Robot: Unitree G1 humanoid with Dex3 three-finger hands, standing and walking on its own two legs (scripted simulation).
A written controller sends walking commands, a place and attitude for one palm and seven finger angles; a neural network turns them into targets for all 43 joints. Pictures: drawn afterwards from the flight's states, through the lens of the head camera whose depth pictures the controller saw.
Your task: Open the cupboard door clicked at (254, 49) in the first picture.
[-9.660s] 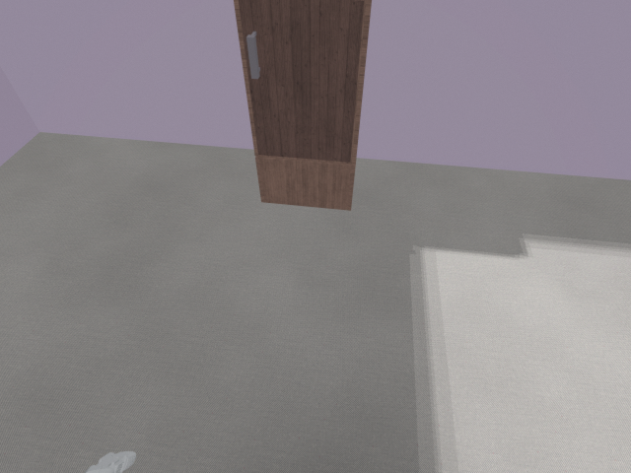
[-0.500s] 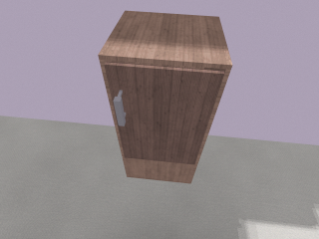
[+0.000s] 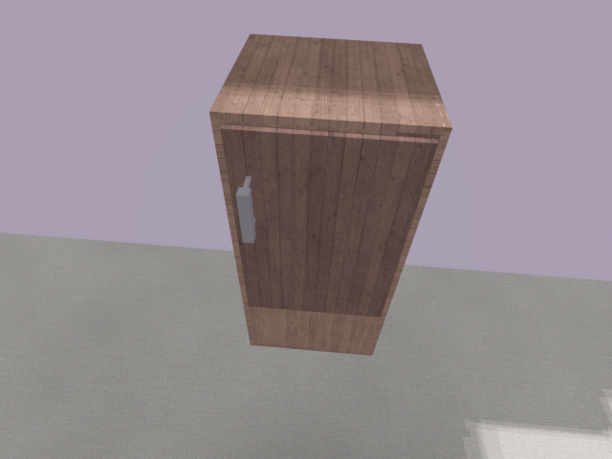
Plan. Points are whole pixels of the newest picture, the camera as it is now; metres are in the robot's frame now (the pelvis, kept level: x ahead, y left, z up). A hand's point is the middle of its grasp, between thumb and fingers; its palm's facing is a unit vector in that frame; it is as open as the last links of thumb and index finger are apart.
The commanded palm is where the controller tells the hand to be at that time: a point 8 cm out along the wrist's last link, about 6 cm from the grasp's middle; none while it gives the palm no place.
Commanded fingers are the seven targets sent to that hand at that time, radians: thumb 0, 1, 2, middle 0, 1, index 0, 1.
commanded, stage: come to a stop and stand still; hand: left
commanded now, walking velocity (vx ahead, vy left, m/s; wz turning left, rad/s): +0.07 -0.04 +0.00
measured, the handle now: (248, 209) +0.59 +0.15 -0.05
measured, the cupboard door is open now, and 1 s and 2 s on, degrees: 0 0 0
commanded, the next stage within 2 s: look again from close up in 1.00 s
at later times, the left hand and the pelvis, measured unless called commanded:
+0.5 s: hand out of the picture -0.04 +0.17 -0.18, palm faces +0.03 -0.99 -0.17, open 7.4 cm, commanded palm none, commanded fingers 0.00 0.90 0.90 -0.20 -0.30 -0.20 -0.30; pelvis -0.02 +0.01 -0.01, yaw +1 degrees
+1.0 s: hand out of the picture -0.03 +0.15 -0.18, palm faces +0.05 -0.99 -0.15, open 7.4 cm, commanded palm none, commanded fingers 0.00 0.90 0.90 -0.20 -0.30 -0.20 -0.30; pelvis -0.02 -0.01 +0.00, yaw +1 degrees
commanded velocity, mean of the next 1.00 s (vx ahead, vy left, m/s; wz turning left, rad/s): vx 0.00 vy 0.00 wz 0.00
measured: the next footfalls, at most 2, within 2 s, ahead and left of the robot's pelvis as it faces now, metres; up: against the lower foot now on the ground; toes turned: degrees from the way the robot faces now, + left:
none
